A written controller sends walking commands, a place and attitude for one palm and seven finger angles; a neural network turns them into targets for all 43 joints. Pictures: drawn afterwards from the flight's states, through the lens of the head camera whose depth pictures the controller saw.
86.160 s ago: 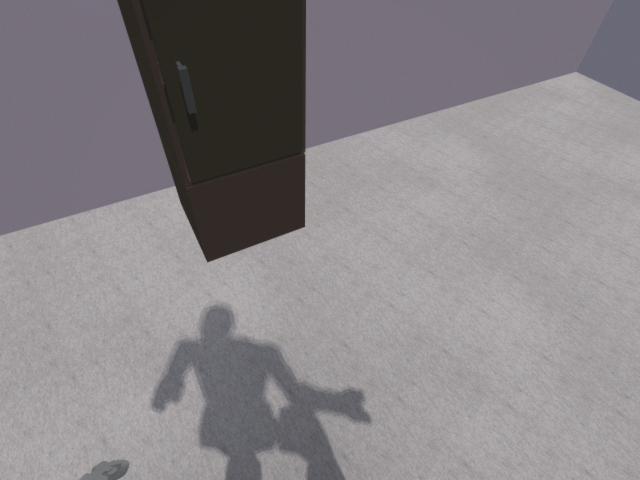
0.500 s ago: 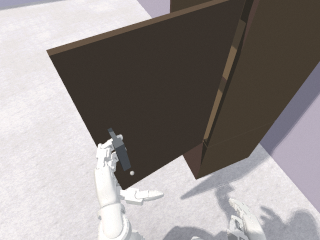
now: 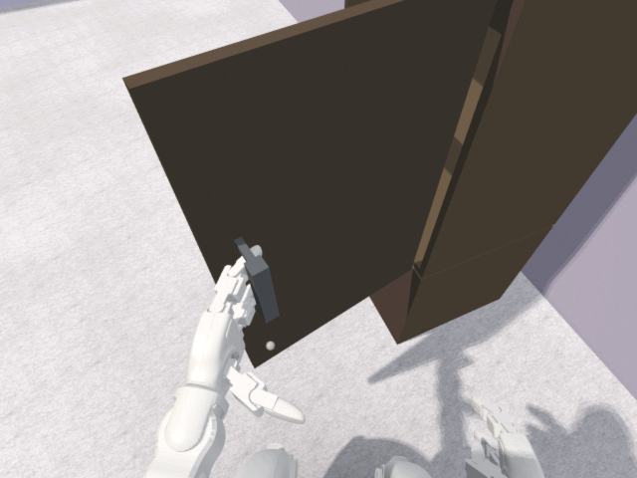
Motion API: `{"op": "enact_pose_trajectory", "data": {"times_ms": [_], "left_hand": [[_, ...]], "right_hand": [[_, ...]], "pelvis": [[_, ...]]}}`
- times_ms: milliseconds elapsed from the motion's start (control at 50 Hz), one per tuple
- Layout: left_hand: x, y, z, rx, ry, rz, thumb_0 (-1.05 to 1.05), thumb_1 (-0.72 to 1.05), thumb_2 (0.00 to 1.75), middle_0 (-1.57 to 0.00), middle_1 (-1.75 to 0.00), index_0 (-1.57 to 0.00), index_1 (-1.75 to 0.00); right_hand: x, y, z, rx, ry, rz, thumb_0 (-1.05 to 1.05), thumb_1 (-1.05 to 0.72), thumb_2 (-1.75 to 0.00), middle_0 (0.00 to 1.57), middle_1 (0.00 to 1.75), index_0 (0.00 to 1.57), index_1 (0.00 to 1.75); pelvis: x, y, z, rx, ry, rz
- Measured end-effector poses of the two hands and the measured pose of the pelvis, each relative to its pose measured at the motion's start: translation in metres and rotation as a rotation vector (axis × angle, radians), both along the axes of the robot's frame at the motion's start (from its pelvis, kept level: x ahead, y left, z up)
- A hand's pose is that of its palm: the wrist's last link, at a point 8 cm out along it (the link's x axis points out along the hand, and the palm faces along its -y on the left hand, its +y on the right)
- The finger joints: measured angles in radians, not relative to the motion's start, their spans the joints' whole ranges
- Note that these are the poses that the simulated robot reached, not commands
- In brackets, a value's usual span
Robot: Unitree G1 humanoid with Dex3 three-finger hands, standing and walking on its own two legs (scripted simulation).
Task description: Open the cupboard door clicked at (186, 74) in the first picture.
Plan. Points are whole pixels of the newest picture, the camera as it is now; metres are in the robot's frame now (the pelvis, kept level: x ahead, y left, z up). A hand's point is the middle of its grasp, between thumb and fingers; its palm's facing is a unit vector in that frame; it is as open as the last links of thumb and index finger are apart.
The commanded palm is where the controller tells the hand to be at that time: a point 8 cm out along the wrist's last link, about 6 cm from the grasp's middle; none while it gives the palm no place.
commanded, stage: slide the hand sideways off the handle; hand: left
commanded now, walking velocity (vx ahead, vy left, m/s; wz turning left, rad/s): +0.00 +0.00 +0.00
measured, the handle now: (255, 280) +0.35 +0.10 +0.05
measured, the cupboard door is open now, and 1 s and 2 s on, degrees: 100 100 100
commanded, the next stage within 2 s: draw the hand back to the body in 0.90 s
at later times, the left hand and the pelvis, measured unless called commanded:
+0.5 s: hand (229, 375) +0.23 +0.11 +0.06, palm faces -0.06 -1.00 +0.01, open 16.4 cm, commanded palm +0.20 +0.17 +0.05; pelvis +0.02 +0.01 -0.01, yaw -1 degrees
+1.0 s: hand (195, 411) +0.19 +0.15 +0.04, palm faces -0.08 -1.00 -0.02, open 16.3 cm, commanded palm +0.17 +0.21 +0.06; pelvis +0.01 +0.00 -0.02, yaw -1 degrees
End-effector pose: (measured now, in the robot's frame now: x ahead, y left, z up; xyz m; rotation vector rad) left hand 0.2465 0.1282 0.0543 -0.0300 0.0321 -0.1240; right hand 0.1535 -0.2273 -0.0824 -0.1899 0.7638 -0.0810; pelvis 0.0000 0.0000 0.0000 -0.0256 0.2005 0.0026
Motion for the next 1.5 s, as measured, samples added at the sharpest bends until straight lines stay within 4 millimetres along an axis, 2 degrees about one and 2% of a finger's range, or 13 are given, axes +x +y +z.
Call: {"op": "enact_pose_trajectory", "data": {"times_ms": [140,340,420,500,600,680,800,860,1020,1080,1200,1380,1500], "left_hand": [[-0.008,0.000,0.000,-0.009,-0.027,0.034,-0.01,-0.50,0.30,-0.06,-0.28,-0.11,-0.29],[-0.027,0.026,-0.006,0.035,0.020,0.043,-0.01,-0.50,0.30,-0.13,-0.30,-0.13,-0.29],[-0.032,0.037,-0.001,0.030,0.000,0.072,-0.01,-0.50,0.30,-0.14,-0.30,-0.14,-0.29],[-0.039,0.039,0.004,0.021,-0.019,0.060,-0.01,-0.50,0.30,-0.14,-0.30,-0.14,-0.29],[-0.047,0.040,-0.002,0.042,0.020,0.028,-0.01,-0.50,0.30,-0.14,-0.30,-0.14,-0.30],[-0.053,0.052,-0.008,0.058,0.049,0.055,-0.01,-0.50,0.30,-0.15,-0.30,-0.15,-0.30],[-0.063,0.071,0.001,0.065,-0.001,0.095,-0.01,-0.49,0.30,-0.15,-0.30,-0.15,-0.30],[-0.067,0.072,0.002,0.066,-0.008,0.075,-0.01,-0.50,0.30,-0.15,-0.30,-0.14,-0.30],[-0.070,0.073,-0.009,0.056,0.033,0.045,-0.01,-0.50,0.30,-0.15,-0.30,-0.15,-0.30],[-0.068,0.076,-0.001,0.061,-0.004,0.059,-0.01,-0.50,0.30,-0.15,-0.30,-0.15,-0.30],[-0.070,0.087,0.033,0.107,-0.057,0.075,-0.01,-0.50,0.30,-0.15,-0.30,-0.15,-0.30],[-0.069,0.098,0.048,0.100,0.006,0.071,-0.01,-0.50,0.30,-0.15,-0.30,-0.15,-0.30],[-0.066,0.110,0.073,0.116,-0.055,0.093,-0.01,-0.48,0.31,-0.15,-0.30,-0.15,-0.30]], "right_hand": [[0.006,0.006,0.013,-0.013,-0.042,0.007,0.02,-0.91,-0.90,0.20,0.30,0.20,0.30],[0.027,0.021,0.010,0.002,-0.046,0.035,0.02,-0.91,-0.90,0.20,0.30,0.20,0.30],[0.035,0.025,0.008,0.008,-0.055,0.046,0.01,-0.91,-0.90,0.20,0.30,0.20,0.30],[0.039,0.026,0.006,0.012,-0.063,0.051,0.01,-0.91,-0.90,0.20,0.30,0.20,0.30],[0.041,0.022,0.004,0.008,-0.065,0.038,0.01,-0.91,-0.90,0.20,0.30,0.20,0.30],[0.040,0.016,0.004,-0.005,-0.064,0.023,0.01,-0.91,-0.90,0.20,0.30,0.20,0.30],[0.036,0.005,0.004,-0.025,-0.070,0.005,0.02,-0.91,-0.90,0.20,0.30,0.20,0.30],[0.034,0.001,0.004,-0.030,-0.077,-0.006,0.02,-0.91,-0.90,0.20,0.30,0.20,0.30],[0.026,-0.007,0.004,-0.050,-0.096,-0.027,0.02,-0.91,-0.90,0.20,0.30,0.20,0.30],[0.022,-0.008,0.004,-0.050,-0.094,-0.034,0.02,-0.91,-0.90,0.20,0.30,0.20,0.30],[0.017,-0.004,0.013,-0.016,-0.093,-0.058,0.02,-0.91,-0.90,0.20,0.30,0.20,0.30],[0.019,-0.001,0.035,-0.016,-0.142,-0.053,0.02,-0.91,-0.90,0.20,0.30,0.20,0.30],[0.027,0.001,0.047,-0.021,-0.171,-0.041,0.02,-0.91,-0.90,0.20,0.30,0.20,0.30]], "pelvis": [[0.006,0.006,-0.003,0.005,0.014,-0.019],[0.014,0.011,-0.008,-0.008,0.029,-0.018],[0.017,0.011,-0.010,-0.011,0.042,-0.015],[0.019,0.011,-0.012,-0.013,0.051,-0.012],[0.019,0.009,-0.015,-0.012,0.054,-0.012],[0.017,0.005,-0.017,-0.011,0.054,-0.014],[0.015,0.000,-0.019,-0.018,0.051,-0.007],[0.013,-0.001,-0.019,-0.021,0.048,-0.005],[0.005,-0.004,-0.022,-0.021,0.044,-0.007],[0.004,-0.006,-0.022,-0.022,0.039,-0.008],[0.006,-0.005,-0.010,-0.024,0.002,-0.004],[0.011,-0.002,0.008,-0.022,-0.041,-0.004],[0.017,0.000,0.017,-0.024,-0.066,-0.001]]}}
